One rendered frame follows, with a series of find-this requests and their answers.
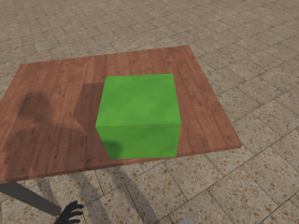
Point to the table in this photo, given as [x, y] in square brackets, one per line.
[49, 112]

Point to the robot left hand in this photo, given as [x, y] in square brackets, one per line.
[67, 213]

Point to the carton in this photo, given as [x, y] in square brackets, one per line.
[138, 117]

